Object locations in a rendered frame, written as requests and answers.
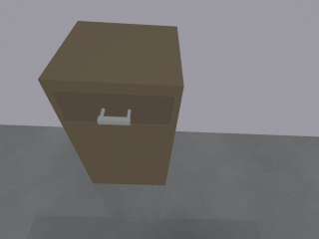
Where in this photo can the drawer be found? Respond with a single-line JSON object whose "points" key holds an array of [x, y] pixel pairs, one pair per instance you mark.
{"points": [[87, 106]]}

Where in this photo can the cabinet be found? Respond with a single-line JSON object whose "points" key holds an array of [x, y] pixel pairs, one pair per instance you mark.
{"points": [[119, 58]]}

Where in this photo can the handle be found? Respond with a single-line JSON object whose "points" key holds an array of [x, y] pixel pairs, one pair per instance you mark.
{"points": [[114, 120]]}

